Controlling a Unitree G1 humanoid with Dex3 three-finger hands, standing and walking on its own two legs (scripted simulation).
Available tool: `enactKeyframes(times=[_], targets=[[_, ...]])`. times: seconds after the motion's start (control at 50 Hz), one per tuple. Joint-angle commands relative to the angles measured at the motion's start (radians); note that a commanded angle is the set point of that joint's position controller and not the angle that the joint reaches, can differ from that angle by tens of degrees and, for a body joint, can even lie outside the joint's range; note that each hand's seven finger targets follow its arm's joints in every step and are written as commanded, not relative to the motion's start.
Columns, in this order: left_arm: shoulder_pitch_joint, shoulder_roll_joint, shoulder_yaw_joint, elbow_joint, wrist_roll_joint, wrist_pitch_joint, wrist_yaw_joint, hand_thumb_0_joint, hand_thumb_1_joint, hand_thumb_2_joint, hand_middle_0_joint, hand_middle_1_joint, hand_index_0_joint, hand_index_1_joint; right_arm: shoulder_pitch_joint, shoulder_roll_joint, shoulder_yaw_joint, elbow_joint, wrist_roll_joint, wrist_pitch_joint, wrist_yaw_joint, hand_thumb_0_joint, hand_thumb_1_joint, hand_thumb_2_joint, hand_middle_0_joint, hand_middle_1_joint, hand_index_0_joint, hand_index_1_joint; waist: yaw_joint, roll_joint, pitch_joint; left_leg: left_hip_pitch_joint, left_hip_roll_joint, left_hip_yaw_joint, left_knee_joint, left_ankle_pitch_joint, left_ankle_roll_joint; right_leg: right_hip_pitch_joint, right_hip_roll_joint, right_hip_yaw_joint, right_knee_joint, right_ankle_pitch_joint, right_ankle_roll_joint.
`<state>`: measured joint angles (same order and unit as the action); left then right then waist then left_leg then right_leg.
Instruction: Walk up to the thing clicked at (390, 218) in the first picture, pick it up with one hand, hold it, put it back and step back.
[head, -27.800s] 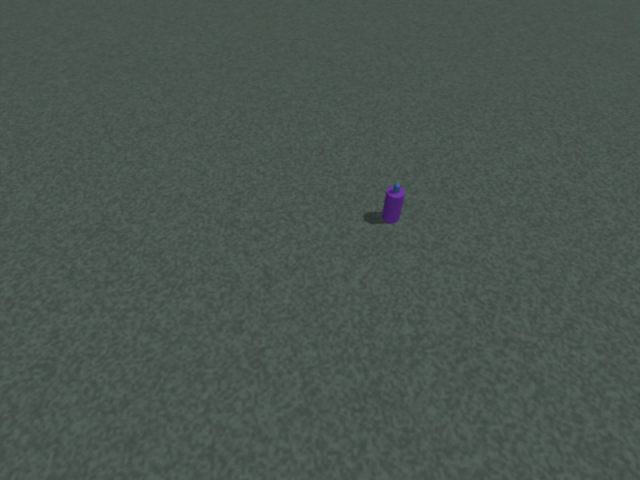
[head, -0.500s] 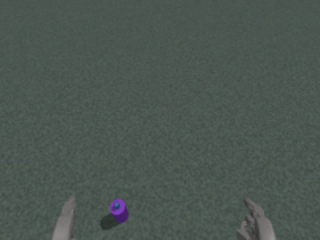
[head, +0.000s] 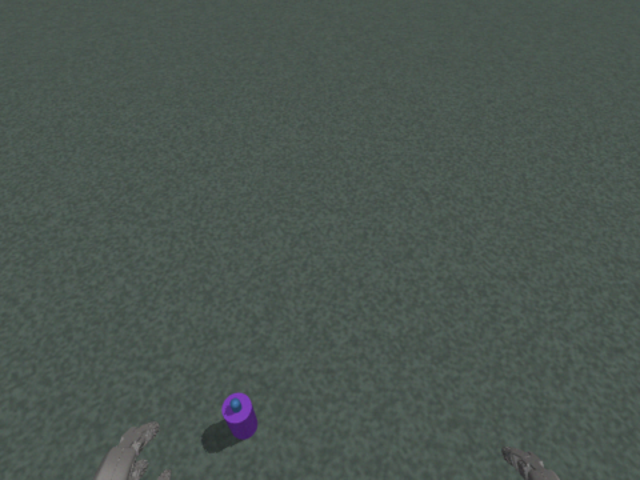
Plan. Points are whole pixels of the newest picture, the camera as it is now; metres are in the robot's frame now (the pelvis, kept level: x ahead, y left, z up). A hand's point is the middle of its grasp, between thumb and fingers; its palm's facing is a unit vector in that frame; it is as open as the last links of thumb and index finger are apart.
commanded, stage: stand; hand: left
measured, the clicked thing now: (239, 414) +0.39 +0.23 -0.64
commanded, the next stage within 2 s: none
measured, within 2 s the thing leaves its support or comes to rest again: neither
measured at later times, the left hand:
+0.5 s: hand out of the picture +0.05 +0.26 -0.12, palm faces +0.00 -0.94 -0.35, open 7.4 cm
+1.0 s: hand out of the picture +0.05 +0.25 -0.12, palm faces -0.02 -0.94 -0.34, open 7.4 cm
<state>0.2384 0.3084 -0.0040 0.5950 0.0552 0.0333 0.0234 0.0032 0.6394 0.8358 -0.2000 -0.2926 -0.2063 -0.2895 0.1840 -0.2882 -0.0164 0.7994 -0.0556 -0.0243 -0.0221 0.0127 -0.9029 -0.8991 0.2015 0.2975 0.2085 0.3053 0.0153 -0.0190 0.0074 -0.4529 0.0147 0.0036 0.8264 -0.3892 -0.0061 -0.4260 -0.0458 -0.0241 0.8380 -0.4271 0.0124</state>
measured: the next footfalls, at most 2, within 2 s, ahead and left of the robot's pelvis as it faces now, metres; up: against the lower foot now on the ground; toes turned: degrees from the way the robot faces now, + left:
none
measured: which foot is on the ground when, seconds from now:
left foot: down 0.00-1.00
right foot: down 0.00-1.00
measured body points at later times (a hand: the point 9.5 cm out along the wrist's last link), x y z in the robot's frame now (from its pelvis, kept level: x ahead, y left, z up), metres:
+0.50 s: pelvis +0.00 +0.01 +0.04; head +0.00 +0.01 +0.49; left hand +0.05 +0.30 -0.09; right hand +0.07 -0.27 -0.10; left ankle +0.03 +0.13 -0.70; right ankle +0.01 -0.13 -0.70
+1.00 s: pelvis -0.01 +0.01 +0.04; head -0.01 +0.01 +0.49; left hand +0.05 +0.30 -0.09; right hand +0.05 -0.29 -0.10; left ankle +0.03 +0.13 -0.70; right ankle +0.01 -0.13 -0.70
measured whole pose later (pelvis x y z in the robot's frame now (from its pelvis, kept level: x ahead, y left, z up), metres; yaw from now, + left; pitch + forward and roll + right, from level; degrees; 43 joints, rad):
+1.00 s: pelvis -0.01 +0.01 +0.04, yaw +0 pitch -3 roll +0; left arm 0.13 0.32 0.00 1.17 0.03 0.00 0.01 0.01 0.91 0.90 -0.20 -0.30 -0.21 -0.30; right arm 0.15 -0.33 -0.01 1.15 -0.02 0.00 -0.01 0.01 -0.91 -0.90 0.20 0.30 0.20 0.30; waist 0.01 0.01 0.05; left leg -0.16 0.01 0.01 0.37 -0.15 0.00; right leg -0.13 -0.04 -0.03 0.37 -0.18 0.03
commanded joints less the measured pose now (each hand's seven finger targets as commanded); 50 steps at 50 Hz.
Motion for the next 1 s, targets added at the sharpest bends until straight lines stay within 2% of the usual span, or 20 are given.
enactKeyframes(times=[0.0, 0.04, 0.08, 0.12, 0.18, 0.3, 0.32, 0.4, 0.46, 0.64, 0.7, 0.84, 0.92, 0.98], targets=[[-0.060, 0.170, 0.072, 0.036, -0.009, -0.068, 0.006, 0.000, 0.900, 0.900, -0.200, -0.300, -0.200, -0.301, -0.040, -0.172, -0.064, -0.031, -0.001, -0.027, 0.007, 0.000, -0.900, -0.900, 0.200, 0.300, 0.200, 0.300, 0.000, 0.054, -0.064, 0.098, 0.052, -0.102, -0.251, 0.119, 0.069, 0.081, -0.035, 0.083, -0.226, 0.152, -0.065], [-0.047, 0.165, 0.069, 0.102, -0.013, -0.070, 0.006, 0.000, 0.900, 0.900, -0.200, -0.300, -0.200, -0.301, -0.059, -0.180, -0.064, -0.003, 0.002, -0.024, 0.008, 0.000, -0.900, -0.900, 0.200, 0.300, 0.200, 0.300, 0.008, 0.081, -0.044, 0.106, 0.064, -0.118, -0.302, 0.096, 0.067, 0.108, -0.032, 0.072, -0.262, 0.155, -0.057], [-0.060, 0.177, 0.068, 0.156, -0.015, -0.074, 0.008, 0.000, 0.900, 0.900, -0.200, -0.300, -0.200, -0.301, -0.049, -0.178, -0.060, 0.032, 0.008, -0.020, 0.007, 0.000, -0.900, -0.900, 0.200, 0.300, 0.200, 0.300, 0.002, 0.038, -0.041, 0.136, 0.062, -0.107, -0.317, 0.151, 0.057, 0.145, -0.042, 0.082, -0.295, 0.201, -0.056], [-0.068, 0.175, 0.065, 0.204, -0.023, -0.074, 0.009, 0.000, 0.900, 0.900, -0.200, -0.300, -0.200, -0.301, -0.037, -0.189, -0.057, 0.068, 0.011, -0.018, 0.005, 0.000, -0.900, -0.900, 0.200, 0.300, 0.200, 0.300, -0.001, 0.048, -0.042, 0.164, 0.066, -0.109, -0.355, 0.186, 0.052, 0.189, -0.049, 0.083, -0.326, 0.248, -0.051], [-0.059, 0.181, 0.058, 0.280, -0.028, -0.068, 0.009, 0.000, 0.900, 0.900, -0.200, -0.300, -0.200, -0.301, -0.043, -0.200, -0.051, 0.115, 0.015, -0.015, 0.001, 0.000, -0.900, -0.900, 0.200, 0.300, 0.200, 0.300, 0.001, 0.057, -0.040, 0.211, 0.082, -0.123, -0.422, 0.198, 0.046, 0.223, -0.048, 0.075, -0.372, 0.249, -0.043], [-0.089, 0.200, 0.050, 0.386, -0.032, -0.064, 0.010, 0.000, 0.900, 0.900, -0.200, -0.300, -0.200, -0.301, -0.038, -0.214, -0.040, 0.196, 0.027, -0.008, -0.003, 0.000, -0.900, -0.900, 0.200, 0.300, 0.200, 0.300, -0.010, 0.034, -0.004, 0.274, 0.079, -0.098, -0.469, 0.305, 0.031, 0.272, -0.070, 0.083, -0.449, 0.314, -0.031], [-0.090, 0.202, 0.050, 0.401, -0.033, -0.061, 0.010, 0.000, 0.900, 0.900, -0.200, -0.300, -0.200, -0.301, -0.036, -0.218, -0.041, 0.207, 0.026, -0.007, -0.004, 0.000, -0.900, -0.900, 0.200, 0.300, 0.200, 0.300, -0.009, 0.034, -0.009, 0.274, 0.084, -0.102, -0.491, 0.258, 0.032, 0.280, -0.067, 0.077, -0.459, 0.281, -0.031], [-0.098, 0.204, 0.044, 0.451, -0.031, -0.058, 0.009, 0.000, 0.900, 0.900, -0.200, -0.300, -0.200, -0.301, -0.064, -0.220, -0.039, 0.238, 0.028, -0.005, -0.003, 0.000, -0.900, -0.900, 0.200, 0.300, 0.200, 0.300, -0.001, 0.028, 0.005, 0.286, 0.089, -0.110, -0.528, 0.216, 0.027, 0.288, -0.070, 0.074, -0.485, 0.259, -0.027], [-0.109, 0.205, 0.041, 0.477, -0.030, -0.059, 0.006, 0.000, 0.900, 0.900, -0.200, -0.300, -0.200, -0.301, -0.060, -0.218, -0.037, 0.261, 0.029, -0.001, 0.000, 0.000, -0.900, -0.900, 0.200, 0.300, 0.200, 0.300, -0.007, 0.018, 0.035, 0.278, 0.083, -0.107, -0.549, 0.171, 0.021, 0.278, -0.070, 0.078, -0.512, 0.222, -0.024], [-0.136, 0.220, 0.043, 0.509, -0.029, -0.065, 0.006, 0.000, 0.900, 0.900, -0.200, -0.300, -0.200, -0.301, -0.088, -0.214, -0.034, 0.283, 0.033, 0.001, 0.006, 0.000, -0.900, -0.900, 0.200, 0.300, 0.200, 0.300, -0.007, 0.009, 0.023, 0.300, 0.087, -0.099, -0.551, 0.201, 0.019, 0.283, -0.079, 0.085, -0.550, 0.225, -0.019], [-0.146, 0.222, 0.042, 0.516, -0.032, -0.061, 0.003, 0.000, 0.900, 0.900, -0.200, -0.300, -0.200, -0.301, -0.087, -0.219, -0.032, 0.292, 0.032, 0.003, 0.006, 0.000, -0.900, -0.900, 0.200, 0.300, 0.200, 0.300, -0.010, 0.022, 0.045, 0.279, 0.084, -0.098, -0.563, 0.160, 0.016, 0.273, -0.074, 0.086, -0.557, 0.190, -0.019], [-0.143, 0.228, 0.042, 0.520, -0.032, -0.061, -0.001, 0.000, 0.900, 0.900, -0.200, -0.300, -0.200, -0.301, -0.090, -0.234, -0.030, 0.296, 0.035, 0.005, 0.008, 0.000, -0.900, -0.900, 0.200, 0.300, 0.200, 0.300, -0.008, 0.037, 0.024, 0.271, 0.091, -0.098, -0.564, 0.136, 0.021, 0.288, -0.077, 0.092, -0.559, 0.195, -0.021], [-0.145, 0.229, 0.043, 0.522, -0.032, -0.056, -0.004, 0.000, 0.900, 0.900, -0.200, -0.300, -0.200, -0.301, -0.089, -0.241, -0.029, 0.300, 0.033, 0.007, 0.007, 0.000, -0.900, -0.900, 0.200, 0.300, 0.200, 0.300, -0.008, 0.044, 0.036, 0.234, 0.095, -0.110, -0.588, 0.060, 0.018, 0.281, -0.066, 0.083, -0.546, 0.157, -0.022], [-0.137, 0.228, 0.042, 0.525, -0.032, -0.057, -0.006, 0.000, 0.900, 0.900, -0.200, -0.300, -0.200, -0.301, -0.091, -0.243, -0.028, 0.299, 0.036, 0.007, 0.008, 0.000, -0.900, -0.900, 0.200, 0.300, 0.200, 0.300, -0.008, 0.034, 0.027, 0.242, 0.098, -0.111, -0.581, 0.075, 0.021, 0.281, -0.070, 0.087, -0.546, 0.175, -0.024]])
